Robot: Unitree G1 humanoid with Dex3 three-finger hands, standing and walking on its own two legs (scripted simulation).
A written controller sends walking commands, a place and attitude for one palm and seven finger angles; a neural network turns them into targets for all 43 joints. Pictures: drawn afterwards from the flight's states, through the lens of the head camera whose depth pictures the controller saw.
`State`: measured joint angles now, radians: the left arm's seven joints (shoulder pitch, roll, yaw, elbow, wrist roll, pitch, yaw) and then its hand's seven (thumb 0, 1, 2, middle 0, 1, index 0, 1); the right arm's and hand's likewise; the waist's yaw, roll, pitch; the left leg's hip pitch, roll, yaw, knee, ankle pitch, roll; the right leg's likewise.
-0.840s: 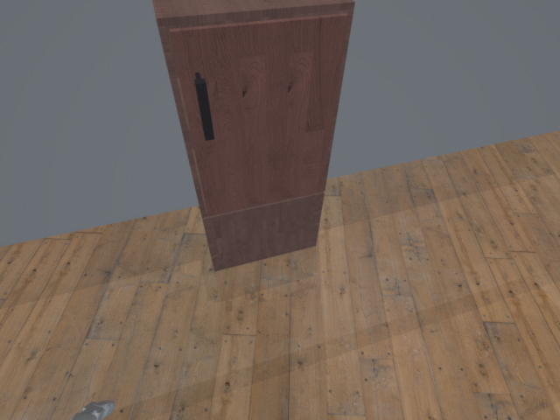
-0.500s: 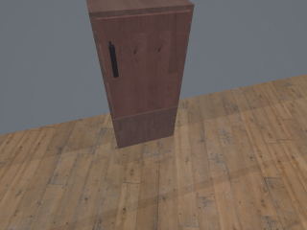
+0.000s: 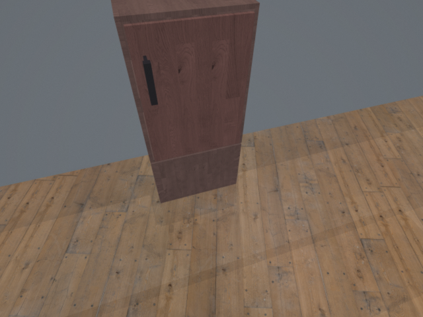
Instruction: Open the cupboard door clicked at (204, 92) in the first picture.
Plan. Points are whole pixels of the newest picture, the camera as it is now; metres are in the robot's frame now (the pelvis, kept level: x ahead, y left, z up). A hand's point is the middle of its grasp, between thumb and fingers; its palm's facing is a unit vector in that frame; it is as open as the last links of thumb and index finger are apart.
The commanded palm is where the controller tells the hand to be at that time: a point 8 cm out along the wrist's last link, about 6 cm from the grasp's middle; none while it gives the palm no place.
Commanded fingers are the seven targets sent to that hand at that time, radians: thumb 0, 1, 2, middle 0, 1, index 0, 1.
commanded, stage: look at it before walking up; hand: left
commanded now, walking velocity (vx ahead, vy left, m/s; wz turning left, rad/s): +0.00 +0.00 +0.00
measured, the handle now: (149, 80) +0.81 +0.25 +0.02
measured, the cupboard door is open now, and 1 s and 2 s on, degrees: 0 0 0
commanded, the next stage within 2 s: turn to face it in 0.60 s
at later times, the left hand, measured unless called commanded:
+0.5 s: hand out of the picture +0.08 +0.24 -0.15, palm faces -0.04 -0.94 -0.34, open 7.4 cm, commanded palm none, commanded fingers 0.00 0.90 0.90 -0.20 -0.30 -0.20 -0.30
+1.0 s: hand out of the picture +0.05 +0.22 -0.17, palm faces +0.07 -0.95 -0.29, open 7.4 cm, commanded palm none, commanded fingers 0.00 0.90 0.90 -0.20 -0.30 -0.20 -0.30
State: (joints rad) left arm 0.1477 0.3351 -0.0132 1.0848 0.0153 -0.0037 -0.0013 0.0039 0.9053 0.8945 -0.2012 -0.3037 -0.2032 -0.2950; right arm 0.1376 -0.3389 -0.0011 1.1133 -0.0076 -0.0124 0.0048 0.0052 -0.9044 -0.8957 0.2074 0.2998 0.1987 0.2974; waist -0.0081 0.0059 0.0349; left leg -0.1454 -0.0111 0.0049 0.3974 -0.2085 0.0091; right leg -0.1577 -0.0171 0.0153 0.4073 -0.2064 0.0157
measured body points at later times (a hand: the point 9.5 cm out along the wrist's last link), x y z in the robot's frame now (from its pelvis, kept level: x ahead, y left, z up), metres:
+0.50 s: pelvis +0.01 -0.01 +0.00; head +0.01 -0.01 +0.45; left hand +0.09 +0.29 -0.13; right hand +0.09 -0.30 -0.13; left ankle +0.01 +0.11 -0.74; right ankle +0.01 -0.13 -0.74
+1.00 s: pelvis -0.01 +0.00 -0.01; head +0.01 +0.00 +0.44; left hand +0.05 +0.27 -0.15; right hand +0.08 -0.27 -0.15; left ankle +0.00 +0.11 -0.74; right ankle +0.01 -0.13 -0.74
